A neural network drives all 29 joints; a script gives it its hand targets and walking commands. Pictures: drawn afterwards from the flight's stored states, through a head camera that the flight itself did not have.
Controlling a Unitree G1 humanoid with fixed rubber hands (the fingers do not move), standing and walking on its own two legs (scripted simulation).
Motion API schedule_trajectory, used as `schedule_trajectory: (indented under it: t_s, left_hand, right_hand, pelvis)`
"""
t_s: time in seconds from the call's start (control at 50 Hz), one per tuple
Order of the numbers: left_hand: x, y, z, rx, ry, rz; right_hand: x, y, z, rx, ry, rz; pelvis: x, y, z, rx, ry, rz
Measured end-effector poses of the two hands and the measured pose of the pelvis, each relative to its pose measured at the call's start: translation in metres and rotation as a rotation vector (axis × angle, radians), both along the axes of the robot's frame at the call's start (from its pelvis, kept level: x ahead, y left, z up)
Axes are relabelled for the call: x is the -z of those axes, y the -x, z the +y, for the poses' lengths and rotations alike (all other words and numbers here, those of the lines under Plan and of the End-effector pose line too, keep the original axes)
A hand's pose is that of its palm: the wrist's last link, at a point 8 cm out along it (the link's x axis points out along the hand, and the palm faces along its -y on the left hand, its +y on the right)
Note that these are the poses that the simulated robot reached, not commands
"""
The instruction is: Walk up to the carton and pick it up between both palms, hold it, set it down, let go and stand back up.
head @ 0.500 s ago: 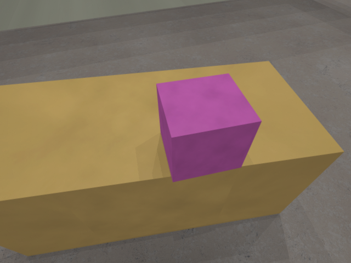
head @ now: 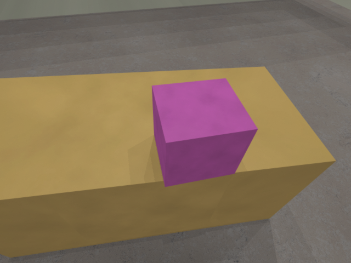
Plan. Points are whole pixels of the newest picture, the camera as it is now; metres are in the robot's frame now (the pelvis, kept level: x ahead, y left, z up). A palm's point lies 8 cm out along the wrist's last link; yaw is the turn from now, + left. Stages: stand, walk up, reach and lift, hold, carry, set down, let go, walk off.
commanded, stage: walk up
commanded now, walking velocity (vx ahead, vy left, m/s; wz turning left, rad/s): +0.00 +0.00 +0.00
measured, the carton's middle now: (195, 132) +0.49 -0.08 -0.03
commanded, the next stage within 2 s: none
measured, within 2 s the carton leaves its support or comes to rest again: neither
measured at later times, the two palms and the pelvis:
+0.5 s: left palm out of the picture +0.05 +0.17 -0.15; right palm out of the picture +0.00 -0.25 -0.15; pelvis +0.02 -0.05 +0.00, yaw -2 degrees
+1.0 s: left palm out of the picture +0.03 +0.16 -0.15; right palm out of the picture +0.01 -0.23 -0.15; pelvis +0.05 -0.04 +0.00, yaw -3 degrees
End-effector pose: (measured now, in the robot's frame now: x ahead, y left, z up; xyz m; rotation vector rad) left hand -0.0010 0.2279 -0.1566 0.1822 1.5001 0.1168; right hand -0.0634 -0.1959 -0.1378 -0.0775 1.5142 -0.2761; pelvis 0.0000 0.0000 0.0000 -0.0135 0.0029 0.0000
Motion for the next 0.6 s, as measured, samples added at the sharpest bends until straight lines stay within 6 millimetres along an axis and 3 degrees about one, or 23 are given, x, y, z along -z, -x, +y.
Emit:
schedule_trajectory:
  t_s: [0.08, 0.18, 0.28, 0.42, 0.6]
  left_hand:
    - [0.004, -0.009, -0.011, -0.011, 0.010, -0.040]
    - [0.006, -0.034, -0.044, 0.018, 0.010, -0.109]
    - [-0.010, -0.043, -0.061, 0.013, -0.020, -0.143]
    - [-0.011, -0.047, -0.065, 0.004, -0.010, -0.149]
    - [-0.013, -0.058, -0.060, -0.018, 0.017, -0.175]
  right_hand:
    - [-0.014, 0.031, -0.032, 0.020, 0.048, 0.113]
    - [0.006, 0.036, -0.058, 0.017, 0.013, 0.153]
    - [0.025, 0.003, -0.066, 0.001, -0.050, 0.093]
    - [0.027, -0.059, -0.056, -0.066, -0.078, -0.079]
    - [0.004, -0.069, -0.058, -0.064, -0.039, -0.098]
  pelvis:
    - [0.000, -0.002, -0.019, 0.024, -0.005, -0.004]
    - [0.013, -0.006, -0.038, 0.052, -0.030, -0.047]
    - [0.011, -0.014, -0.048, 0.030, 0.005, -0.039]
    - [0.007, -0.014, -0.047, 0.023, 0.028, -0.031]
    - [-0.005, -0.029, -0.048, 0.035, -0.009, -0.035]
